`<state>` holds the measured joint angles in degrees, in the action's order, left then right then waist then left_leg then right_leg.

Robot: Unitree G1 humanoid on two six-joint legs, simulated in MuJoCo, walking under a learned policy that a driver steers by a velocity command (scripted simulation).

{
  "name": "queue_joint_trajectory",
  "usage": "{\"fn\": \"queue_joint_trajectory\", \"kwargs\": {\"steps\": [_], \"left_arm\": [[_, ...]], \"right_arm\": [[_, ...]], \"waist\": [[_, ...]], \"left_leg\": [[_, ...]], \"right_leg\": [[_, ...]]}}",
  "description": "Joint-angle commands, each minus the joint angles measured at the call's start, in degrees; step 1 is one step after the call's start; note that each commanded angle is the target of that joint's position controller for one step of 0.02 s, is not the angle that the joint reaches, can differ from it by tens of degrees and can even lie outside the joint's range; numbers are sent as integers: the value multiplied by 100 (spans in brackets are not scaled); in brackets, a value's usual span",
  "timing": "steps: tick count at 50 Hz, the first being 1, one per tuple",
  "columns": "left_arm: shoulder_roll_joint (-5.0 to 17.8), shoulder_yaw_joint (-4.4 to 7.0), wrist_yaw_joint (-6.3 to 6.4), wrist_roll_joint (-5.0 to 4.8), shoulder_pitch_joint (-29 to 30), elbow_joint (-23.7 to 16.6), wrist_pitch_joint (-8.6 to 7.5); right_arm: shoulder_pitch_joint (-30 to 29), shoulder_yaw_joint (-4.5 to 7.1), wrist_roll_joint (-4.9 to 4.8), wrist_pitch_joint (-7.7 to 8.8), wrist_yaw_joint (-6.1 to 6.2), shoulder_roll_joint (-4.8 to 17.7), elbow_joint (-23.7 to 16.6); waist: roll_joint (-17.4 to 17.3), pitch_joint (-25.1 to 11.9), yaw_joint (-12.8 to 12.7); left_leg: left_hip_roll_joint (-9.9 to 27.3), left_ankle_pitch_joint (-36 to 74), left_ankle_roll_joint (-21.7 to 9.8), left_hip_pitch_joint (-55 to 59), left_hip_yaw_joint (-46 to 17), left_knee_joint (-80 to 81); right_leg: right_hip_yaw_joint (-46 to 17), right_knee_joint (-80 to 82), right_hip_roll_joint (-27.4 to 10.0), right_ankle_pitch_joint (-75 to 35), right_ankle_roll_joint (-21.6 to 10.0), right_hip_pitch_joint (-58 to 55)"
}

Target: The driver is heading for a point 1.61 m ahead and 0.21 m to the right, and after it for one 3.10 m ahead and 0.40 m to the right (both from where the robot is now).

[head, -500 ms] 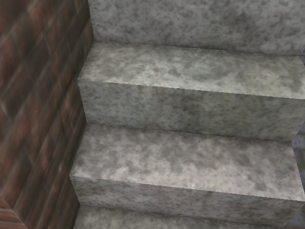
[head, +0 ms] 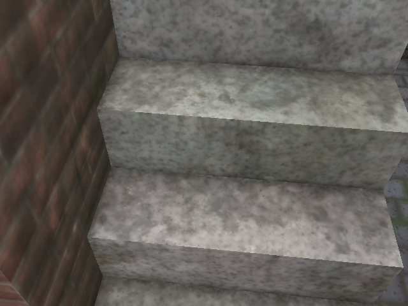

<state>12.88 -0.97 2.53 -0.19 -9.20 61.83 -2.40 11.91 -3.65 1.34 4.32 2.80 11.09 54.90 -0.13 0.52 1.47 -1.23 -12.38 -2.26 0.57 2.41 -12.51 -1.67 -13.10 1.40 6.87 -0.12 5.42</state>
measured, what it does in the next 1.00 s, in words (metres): stands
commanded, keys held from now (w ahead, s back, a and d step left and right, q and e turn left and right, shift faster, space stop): w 1.00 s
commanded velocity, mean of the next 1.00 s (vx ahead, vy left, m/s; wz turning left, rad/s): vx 0.34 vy -0.03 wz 0.00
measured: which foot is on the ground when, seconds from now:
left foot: down 0.00-1.00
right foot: down 0.00-1.00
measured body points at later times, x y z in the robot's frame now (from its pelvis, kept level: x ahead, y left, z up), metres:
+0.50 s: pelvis +0.00 +0.00 +0.00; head +0.00 +0.00 +0.45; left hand +0.09 +0.25 -0.15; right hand +0.09 -0.23 -0.14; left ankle -0.06 +0.09 -0.75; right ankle +0.00 -0.12 -0.75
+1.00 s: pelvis +0.00 +0.00 +0.00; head +0.01 +0.00 +0.45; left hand +0.09 +0.25 -0.15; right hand +0.09 -0.23 -0.14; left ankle -0.06 +0.09 -0.75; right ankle +0.00 -0.12 -0.75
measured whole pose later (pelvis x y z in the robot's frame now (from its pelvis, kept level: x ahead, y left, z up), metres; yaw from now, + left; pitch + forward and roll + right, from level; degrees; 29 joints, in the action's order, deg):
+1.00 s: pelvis +0.00 +0.00 +0.00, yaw +0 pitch -1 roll -1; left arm 13.4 -1.2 2.4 -0.3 -7.9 62.0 -2.4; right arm 11.0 -3.9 1.2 4.2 2.6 11.6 55.4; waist -0.2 0.4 1.4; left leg -1.0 -12.4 -2.0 0.8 2.3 -12.1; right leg -1.9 -13.1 1.4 7.2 -0.1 5.4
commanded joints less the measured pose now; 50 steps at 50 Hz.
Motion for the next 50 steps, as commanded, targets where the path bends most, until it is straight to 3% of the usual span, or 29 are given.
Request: {"fn": "queue_joint_trajectory", "kwargs": {"steps": [1,4,5,7,11,13,14,17,18,20,21,24,25,28,29,33,34,36,39,42,45,48,50], "left_arm": [[590,95,14,0,32,-193,-53],[589,95,13,0,45,-195,-57],[589,81,-3,-13,211,-260,-8],[600,88,7,-7,15,-175,-34],[600,68,-11,-22,222,-243,5],[604,77,8,-7,83,-162,-59],[600,67,-7,-17,271,-241,-16],[610,77,8,-8,106,-162,-62],[607,67,-8,-17,289,-240,-19],[619,77,3,-14,93,-165,-47],[614,62,-9,-20,281,-226,-14],[625,77,3,-13,120,-172,-53],[623,62,-9,-20,296,-227,-17],[632,73,7,-11,138,-155,-66],[627,62,-9,-18,318,-234,-23],[639,76,8,-9,148,-160,-68],[631,63,-10,-19,318,-236,-24],[644,74,2,-15,120,-160,-50],[635,63,-9,-18,326,-239,-26],[646,73,7,-10,147,-156,-66],[635,64,-9,-18,327,-244,-26],[649,74,8,-9,147,-158,-65],[640,64,-8,-17,329,-241,-25]], "right_arm": [[-12,97,-3,58,15,517,-242],[-17,98,-5,57,15,525,-236],[-6,64,-44,65,-6,496,-204],[-60,93,9,62,5,529,-251],[-31,56,-27,68,-14,519,-202],[-32,93,14,57,9,578,-232],[-12,57,-31,64,-9,540,-188],[-53,90,11,57,8,577,-228],[-33,54,-32,63,-11,540,-186],[-90,85,13,59,3,567,-235],[-59,54,-26,63,-14,547,-193],[-99,83,9,57,5,569,-225],[-66,52,-28,61,-13,556,-186],[-96,86,13,53,5,596,-223],[-72,50,-31,59,-12,559,-178],[-105,85,7,52,6,596,-217],[-86,52,-33,58,-12,563,-178],[-140,82,10,54,1,588,-227],[-84,52,-35,55,-11,571,-171],[-124,86,8,50,5,605,-217],[-89,55,-39,54,-10,572,-168],[-128,88,7,49,4,605,-216],[-88,54,-36,53,-11,575,-167]], "waist": [[-116,-49,-4],[-113,-62,-3],[-178,-139,-25],[-77,-68,-20],[-118,-124,-39],[-30,-32,6],[-107,-112,-16],[-42,-56,7],[-114,-129,-16],[-54,-83,-12],[-116,-136,-15],[-66,-93,-14],[-123,-145,-14],[-56,-74,7],[-132,-149,-17],[-70,-96,7],[-149,-168,-18],[-77,-114,-14],[-146,-166,-17],[-71,-101,4],[-163,-183,-18],[-72,-103,4],[-144,-167,-18]], "left_leg": [[891,1301,108,-261,-568,175],[895,1321,110,-248,-561,172],[841,1349,91,-217,-576,155],[908,1320,105,-165,-556,162],[858,1351,83,-160,-584,150],[906,1345,108,-218,-572,163],[854,1377,90,-208,-591,151],[910,1380,113,-200,-572,158],[858,1406,95,-196,-590,148],[921,1409,112,-136,-566,152],[859,1417,99,-167,-588,142],[923,1434,116,-144,-565,154],[863,1448,102,-162,-588,141],[916,1441,124,-178,-569,154],[865,1466,105,-172,-587,146],[920,1470,128,-168,-565,152],[866,1492,110,-158,-582,143],[928,1480,125,-107,-558,148],[869,1505,110,-161,-580,146],[921,1481,132,-157,-559,153],[869,1523,113,-148,-574,145],[922,1483,134,-154,-553,155],[870,1510,113,-157,-573,150]], "right_leg": [[-566,15,-753,-1178,-230,-167],[-572,15,-753,-1202,-234,-169],[-540,-38,-821,-1230,-272,-183],[-577,26,-740,-1146,-245,-75],[-549,-30,-811,-1190,-277,-101],[-574,27,-747,-1191,-232,-111],[-544,-37,-818,-1246,-269,-156],[-575,22,-748,-1213,-235,-118],[-545,-40,-820,-1263,-271,-162],[-581,20,-744,-1199,-247,-70],[-546,-34,-816,-1251,-275,-137],[-584,15,-748,-1222,-246,-93],[-547,-40,-819,-1276,-275,-147],[-579,18,-752,-1244,-237,-121],[-549,-45,-822,-1294,-273,-168],[-581,10,-754,-1273,-239,-138],[-551,-46,-823,-1307,-276,-175],[-587,14,-747,-1238,-249,-83],[-553,-51,-824,-1325,-274,-181],[-585,11,-752,-1273,-238,-134],[-556,-55,-825,-1337,-276,-187],[-589,9,-752,-1278,-237,-134],[-560,-54,-824,-1334,-272,-182]]}}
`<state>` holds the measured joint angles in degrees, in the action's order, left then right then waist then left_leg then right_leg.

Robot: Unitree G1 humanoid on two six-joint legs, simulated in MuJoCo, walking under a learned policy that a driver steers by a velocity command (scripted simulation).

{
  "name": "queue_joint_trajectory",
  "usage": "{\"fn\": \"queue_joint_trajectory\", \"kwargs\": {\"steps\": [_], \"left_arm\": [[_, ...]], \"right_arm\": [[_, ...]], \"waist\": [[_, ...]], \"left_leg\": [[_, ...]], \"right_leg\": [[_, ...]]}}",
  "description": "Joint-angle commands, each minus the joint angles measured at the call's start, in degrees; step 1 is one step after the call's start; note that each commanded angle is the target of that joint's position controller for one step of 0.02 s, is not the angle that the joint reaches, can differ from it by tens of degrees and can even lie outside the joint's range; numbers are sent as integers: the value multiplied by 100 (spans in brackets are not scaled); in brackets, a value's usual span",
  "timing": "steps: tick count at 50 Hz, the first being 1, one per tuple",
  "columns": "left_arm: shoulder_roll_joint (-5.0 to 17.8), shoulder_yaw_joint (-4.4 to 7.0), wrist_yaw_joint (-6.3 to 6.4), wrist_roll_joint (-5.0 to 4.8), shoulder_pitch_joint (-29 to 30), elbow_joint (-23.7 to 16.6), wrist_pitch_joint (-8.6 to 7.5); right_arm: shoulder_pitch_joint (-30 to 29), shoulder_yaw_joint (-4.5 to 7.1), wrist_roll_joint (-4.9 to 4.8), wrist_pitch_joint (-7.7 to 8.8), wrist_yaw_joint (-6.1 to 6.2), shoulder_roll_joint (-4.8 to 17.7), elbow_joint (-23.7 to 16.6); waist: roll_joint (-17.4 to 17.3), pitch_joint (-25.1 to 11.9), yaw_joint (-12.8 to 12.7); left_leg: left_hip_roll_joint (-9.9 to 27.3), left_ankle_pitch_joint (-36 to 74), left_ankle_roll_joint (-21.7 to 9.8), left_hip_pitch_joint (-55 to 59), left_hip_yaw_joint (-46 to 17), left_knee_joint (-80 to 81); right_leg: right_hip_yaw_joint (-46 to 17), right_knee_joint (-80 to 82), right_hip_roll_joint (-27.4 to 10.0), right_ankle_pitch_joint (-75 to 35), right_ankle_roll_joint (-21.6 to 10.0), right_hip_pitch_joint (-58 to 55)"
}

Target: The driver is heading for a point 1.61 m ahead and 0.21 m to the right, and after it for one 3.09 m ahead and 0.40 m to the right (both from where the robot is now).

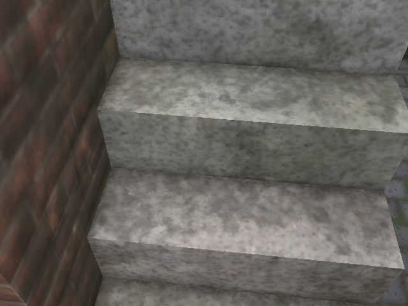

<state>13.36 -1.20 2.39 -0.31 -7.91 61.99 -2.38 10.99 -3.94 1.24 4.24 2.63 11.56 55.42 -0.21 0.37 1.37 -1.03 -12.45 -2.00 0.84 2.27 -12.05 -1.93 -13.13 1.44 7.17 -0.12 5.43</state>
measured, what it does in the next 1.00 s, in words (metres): stands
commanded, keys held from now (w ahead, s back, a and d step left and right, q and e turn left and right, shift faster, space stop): w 0.12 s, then no key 0.88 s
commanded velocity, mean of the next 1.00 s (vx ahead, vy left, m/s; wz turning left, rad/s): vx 0.16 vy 0.00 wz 0.00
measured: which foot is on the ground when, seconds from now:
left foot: down 0.00-1.00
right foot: down 0.00-1.00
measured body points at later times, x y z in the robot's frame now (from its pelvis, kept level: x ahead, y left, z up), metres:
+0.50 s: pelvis -0.01 +0.00 +0.00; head +0.00 +0.01 +0.45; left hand +0.07 +0.26 -0.15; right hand +0.05 -0.23 -0.14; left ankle -0.07 +0.09 -0.75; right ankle +0.00 -0.12 -0.75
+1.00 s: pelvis -0.03 +0.01 +0.00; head -0.02 +0.02 +0.45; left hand +0.00 +0.26 -0.16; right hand -0.03 -0.21 -0.16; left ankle -0.07 +0.09 -0.75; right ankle +0.00 -0.12 -0.75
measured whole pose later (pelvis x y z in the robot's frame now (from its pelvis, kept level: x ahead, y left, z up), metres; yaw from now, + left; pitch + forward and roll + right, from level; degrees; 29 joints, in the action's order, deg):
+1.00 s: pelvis -0.03 +0.01 +0.00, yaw +0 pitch -1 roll +0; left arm 12.7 -0.5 2.6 0.4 -13.5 64.0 -0.5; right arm 19.5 -2.3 0.8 2.3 3.6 8.7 59.3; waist 0.7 1.3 0.1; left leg -2.6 -13.2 -3.4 -3.3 3.2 -17.4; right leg -2.9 -18.9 -0.3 8.0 1.4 9.9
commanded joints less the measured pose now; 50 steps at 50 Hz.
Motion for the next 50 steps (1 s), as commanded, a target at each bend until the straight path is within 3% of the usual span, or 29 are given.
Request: {"fn": "queue_joint_trajectory", "kwargs": {"steps": [1,3,5,6,8,12,22,29,31,38,50], "left_arm": [[599,101,18,-1,16,-196,-59],[594,88,6,-4,194,-258,-26],[600,99,23,2,24,-183,-70],[594,88,6,-4,196,-259,-26],[586,86,-3,60,324,-387,-108],[628,113,8,33,22,-321,-128],[626,147,17,17,-75,-164,-43],[622,162,22,23,-223,-37,31],[591,157,15,16,-173,-70,56],[591,164,9,71,-407,-5,112],[452,154,50,78,-751,78,155]], "right_arm": [[-40,115,10,58,22,545,-263],[-6,84,-28,63,4,521,-221],[-27,120,14,55,23,563,-263],[-5,85,-27,62,4,523,-220],[-88,93,-35,43,38,473,-219],[157,140,-28,27,47,600,-127],[373,179,-41,-59,68,534,-41],[584,186,-33,-104,85,484,19],[554,157,-87,-100,60,402,17],[914,197,-63,-127,76,348,202],[1247,271,-41,-161,121,182,279]], "waist": [[-85,-113,-5],[-148,-172,-11],[-70,-92,17],[-146,-165,-10],[-99,-75,-26],[-23,-175,-48],[-50,-60,-28],[-62,42,-37],[-55,0,-52],[-120,273,-92],[-79,389,-128]], "left_leg": [[910,1517,103,-141,-534,109],[850,1523,89,-169,-554,100],[902,1504,109,-180,-535,110],[850,1516,89,-172,-552,103],[808,1026,94,-293,-494,246],[860,1847,86,-109,-453,44],[874,1857,75,-219,-495,-106],[865,1570,65,-360,-526,-137],[872,1610,69,-453,-497,-125],[809,1029,7,-767,-530,-97],[781,352,-118,-1060,-629,2]], "right_leg": [[-570,5,-754,-1311,-246,-114],[-534,-51,-825,-1362,-274,-185],[-567,7,-757,-1327,-237,-141],[-536,-51,-825,-1360,-273,-181],[-626,76,-817,-1145,-224,-162],[-566,-125,-833,-1643,-205,-188],[-580,-276,-838,-1465,-155,-92],[-588,-295,-830,-1185,-131,-37],[-584,-295,-821,-1127,-129,-109],[-574,-347,-781,-783,-125,54],[-542,-458,-670,-275,-76,308]]}}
